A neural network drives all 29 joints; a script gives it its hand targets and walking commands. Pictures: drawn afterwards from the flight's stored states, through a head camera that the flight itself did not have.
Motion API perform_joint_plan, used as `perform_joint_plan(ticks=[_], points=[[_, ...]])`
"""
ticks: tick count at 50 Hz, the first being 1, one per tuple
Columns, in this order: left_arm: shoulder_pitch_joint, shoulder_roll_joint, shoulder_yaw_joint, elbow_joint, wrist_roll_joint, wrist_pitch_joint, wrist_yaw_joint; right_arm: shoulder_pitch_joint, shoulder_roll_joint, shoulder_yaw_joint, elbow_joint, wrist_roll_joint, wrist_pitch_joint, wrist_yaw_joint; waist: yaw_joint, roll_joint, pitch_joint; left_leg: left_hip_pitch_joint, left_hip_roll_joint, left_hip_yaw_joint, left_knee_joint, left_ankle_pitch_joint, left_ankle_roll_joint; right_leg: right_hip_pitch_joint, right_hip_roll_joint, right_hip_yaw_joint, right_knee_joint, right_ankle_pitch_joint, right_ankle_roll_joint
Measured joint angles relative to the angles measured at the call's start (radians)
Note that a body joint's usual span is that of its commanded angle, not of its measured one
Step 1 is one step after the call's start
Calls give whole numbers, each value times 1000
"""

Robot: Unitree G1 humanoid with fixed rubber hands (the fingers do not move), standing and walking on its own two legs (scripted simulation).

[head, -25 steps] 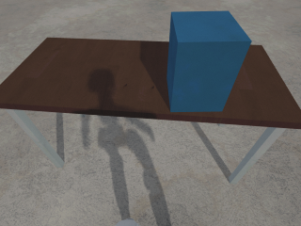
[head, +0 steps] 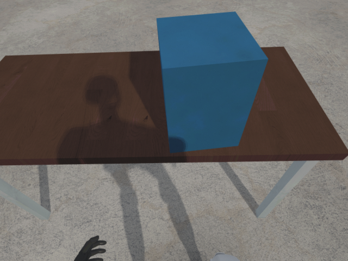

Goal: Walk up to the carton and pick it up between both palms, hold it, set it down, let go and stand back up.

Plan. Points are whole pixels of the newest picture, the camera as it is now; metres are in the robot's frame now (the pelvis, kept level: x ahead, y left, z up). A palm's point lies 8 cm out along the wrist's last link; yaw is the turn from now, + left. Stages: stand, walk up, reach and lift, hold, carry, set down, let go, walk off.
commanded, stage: walk up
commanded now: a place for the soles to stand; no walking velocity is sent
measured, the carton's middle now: (200, 87) +0.54 -0.05 +0.09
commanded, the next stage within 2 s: none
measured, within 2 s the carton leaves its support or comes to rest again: neither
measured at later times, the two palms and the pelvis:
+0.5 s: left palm out of the picture +0.09 +0.26 -0.09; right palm out of the picture +0.11 -0.27 -0.08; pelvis +0.00 -0.01 +0.02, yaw +2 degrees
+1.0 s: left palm out of the picture +0.10 +0.20 -0.09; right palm out of the picture +0.12 -0.34 -0.10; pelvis +0.07 -0.07 +0.01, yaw +4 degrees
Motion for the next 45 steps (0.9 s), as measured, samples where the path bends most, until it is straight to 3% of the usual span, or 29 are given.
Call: perform_joint_plan(ticks=[4,11,30,34,37,39,42,45], points=[[-45,13,-6,-1,-11,18,-3,-20,20,6,-2,-9,-22,8,1,-18,-11,52,-17,16,-188,194,13,-3,-8,-3,8,-8,6],[-40,31,-3,28,-10,3,-20,-43,32,13,-19,2,-40,35,10,-36,-39,83,-21,8,-271,220,11,39,-10,-14,-88,36,2],[49,40,7,76,-5,-3,-24,-24,21,-5,5,-4,-41,45,31,-31,-46,91,-34,-19,-329,264,12,62,-24,-40,-149,68,3],[93,44,30,65,28,17,-49,26,38,-19,8,-45,-52,30,26,-34,-58,117,-26,-20,-334,240,39,36,-8,-21,-10,-120,4],[126,56,50,52,38,29,-62,58,43,-28,32,-63,-55,9,12,-48,-58,142,-17,-19,-354,239,31,-1,-14,11,103,-140,19],[140,59,60,48,38,22,-64,75,37,-33,48,-63,-57,9,1,-54,-54,158,-9,-20,-363,233,17,4,-29,19,73,-138,28],[157,53,68,36,37,-5,-58,96,14,-41,57,-53,-51,19,-10,-38,-47,150,19,-31,-300,182,-2,60,-27,-1,-68,-12,21],[154,38,52,24,39,-28,-35,99,2,-42,58,-41,-26,18,-3,-11,-36,45,5,-68,-41,50,26,53,-5,-29,-21,-30,-8]])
